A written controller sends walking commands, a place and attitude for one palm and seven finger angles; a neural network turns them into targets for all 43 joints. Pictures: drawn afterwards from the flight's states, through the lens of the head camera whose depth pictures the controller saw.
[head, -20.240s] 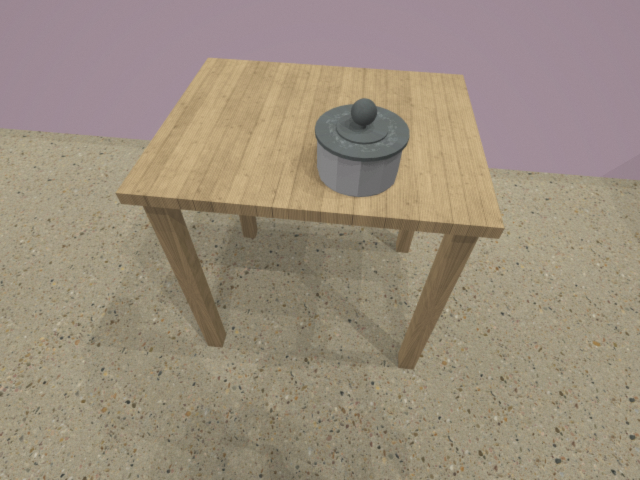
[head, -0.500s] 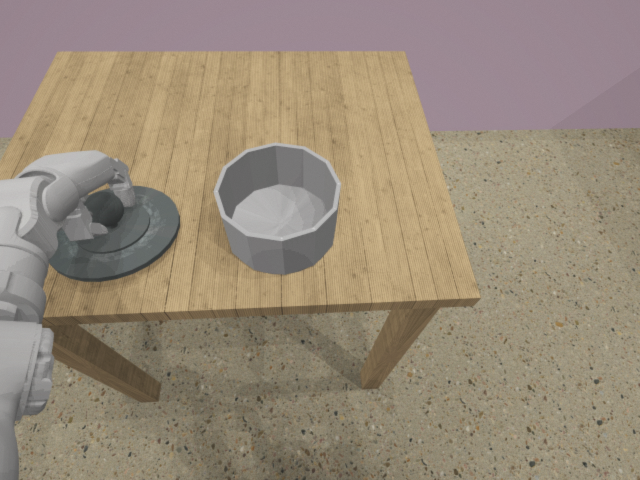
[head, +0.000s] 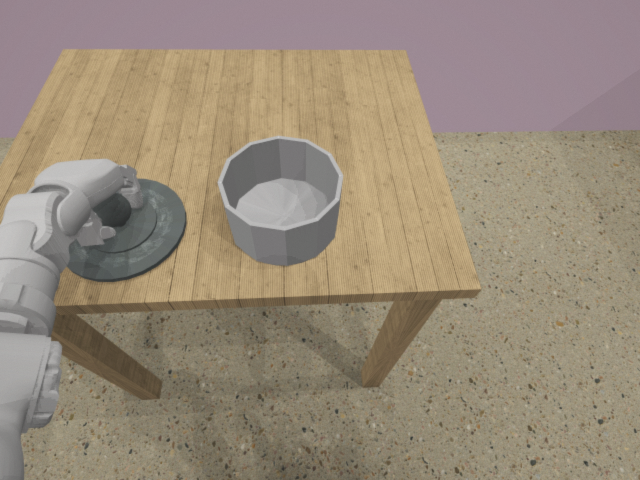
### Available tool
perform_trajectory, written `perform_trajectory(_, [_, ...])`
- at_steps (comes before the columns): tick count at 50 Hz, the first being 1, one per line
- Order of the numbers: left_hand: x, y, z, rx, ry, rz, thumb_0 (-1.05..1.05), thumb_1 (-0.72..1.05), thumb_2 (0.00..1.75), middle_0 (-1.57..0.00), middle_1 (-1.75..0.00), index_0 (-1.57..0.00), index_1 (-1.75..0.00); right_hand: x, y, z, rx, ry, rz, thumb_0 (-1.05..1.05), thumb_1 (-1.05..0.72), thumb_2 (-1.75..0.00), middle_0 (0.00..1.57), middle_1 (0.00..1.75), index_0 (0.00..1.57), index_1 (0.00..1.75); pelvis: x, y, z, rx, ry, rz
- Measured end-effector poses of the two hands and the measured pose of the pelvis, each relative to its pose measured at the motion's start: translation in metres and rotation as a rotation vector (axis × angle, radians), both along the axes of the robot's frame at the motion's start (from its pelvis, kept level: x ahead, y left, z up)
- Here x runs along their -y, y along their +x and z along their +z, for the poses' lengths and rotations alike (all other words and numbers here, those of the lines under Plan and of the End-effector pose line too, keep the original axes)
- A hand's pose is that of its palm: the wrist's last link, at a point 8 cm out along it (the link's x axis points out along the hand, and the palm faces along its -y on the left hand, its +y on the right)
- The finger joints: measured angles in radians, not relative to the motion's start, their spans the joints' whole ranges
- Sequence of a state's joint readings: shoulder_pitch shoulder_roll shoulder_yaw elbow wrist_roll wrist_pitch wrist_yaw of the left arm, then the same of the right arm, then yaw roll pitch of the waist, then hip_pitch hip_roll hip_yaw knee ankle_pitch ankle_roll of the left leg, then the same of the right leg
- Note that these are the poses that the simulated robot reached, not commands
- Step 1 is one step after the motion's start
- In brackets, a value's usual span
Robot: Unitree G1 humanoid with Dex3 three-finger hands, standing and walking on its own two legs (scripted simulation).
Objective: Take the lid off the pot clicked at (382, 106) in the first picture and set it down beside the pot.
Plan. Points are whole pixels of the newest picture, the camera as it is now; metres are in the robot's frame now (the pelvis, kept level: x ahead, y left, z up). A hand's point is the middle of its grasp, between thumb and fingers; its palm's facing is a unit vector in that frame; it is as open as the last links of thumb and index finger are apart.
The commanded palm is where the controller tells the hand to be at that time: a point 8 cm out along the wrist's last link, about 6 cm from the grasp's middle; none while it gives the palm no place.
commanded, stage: open the fingers wide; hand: left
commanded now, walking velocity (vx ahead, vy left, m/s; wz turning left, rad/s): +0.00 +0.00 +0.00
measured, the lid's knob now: (112, 209) +0.47 +0.28 +0.02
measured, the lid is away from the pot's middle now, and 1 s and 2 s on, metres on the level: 0.24 0.24 0.24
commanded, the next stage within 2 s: raise the empty hand in 0.78 s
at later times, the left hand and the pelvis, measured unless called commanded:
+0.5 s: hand (98, 212) +0.45 +0.28 +0.05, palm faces -0.45 -0.07 -0.89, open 9.8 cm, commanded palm +0.46 +0.28 +0.10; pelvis +0.01 +0.00 +0.00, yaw +0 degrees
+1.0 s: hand (92, 210) +0.45 +0.29 +0.05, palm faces -0.44 -0.07 -0.89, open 11.0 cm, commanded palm +0.46 +0.28 +0.12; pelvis +0.01 +0.00 +0.00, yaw +0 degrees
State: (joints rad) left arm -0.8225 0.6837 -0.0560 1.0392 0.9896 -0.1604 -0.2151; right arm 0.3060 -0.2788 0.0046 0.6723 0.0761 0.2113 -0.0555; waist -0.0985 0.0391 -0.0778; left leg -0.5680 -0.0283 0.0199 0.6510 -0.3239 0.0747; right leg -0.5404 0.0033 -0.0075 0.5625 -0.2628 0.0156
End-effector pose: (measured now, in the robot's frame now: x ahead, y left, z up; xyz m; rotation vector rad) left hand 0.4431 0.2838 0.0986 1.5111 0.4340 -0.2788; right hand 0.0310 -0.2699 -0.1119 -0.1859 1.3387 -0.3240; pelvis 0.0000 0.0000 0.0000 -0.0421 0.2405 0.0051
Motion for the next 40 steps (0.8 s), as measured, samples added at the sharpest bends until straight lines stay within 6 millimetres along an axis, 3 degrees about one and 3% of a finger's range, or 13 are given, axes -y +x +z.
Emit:
perform_trajectory(12, [-0.001,0.002,0.003,-0.013,-0.01,0.018,0.0,0.26,0.83,-0.68,-0.97,-0.53,-0.89,0.004,0.002,0.001,0.016,-0.011,0.004,0.01,-0.9,-0.9,0.2,0.3,0.2,0.3,0.003,0.001,-0.001,0.001,0.0,0.0])
perform_trajectory(29, [0.0,0.013,0.003,-0.014,-0.017,0.014,0.0,0.05,0.69,-0.42,-0.88,-0.4,-0.87,0.006,0.0,0.0,-0.021,-0.006,-0.014,0.01,-0.9,-0.9,0.2,0.3,0.2,0.3,0.005,0.007,-0.001,-0.016,-0.001,-0.006])
perform_trajectory(40, [-0.004,0.013,0.0,-0.026,-0.015,0.03,0.0,-0.01,0.67,-0.38,-0.85,-0.37,-0.85,0.003,0.008,0.0,-0.005,0.002,-0.008,0.01,-0.9,-0.9,0.2,0.3,0.2,0.3,0.005,0.009,-0.001,-0.018,-0.001,-0.008])
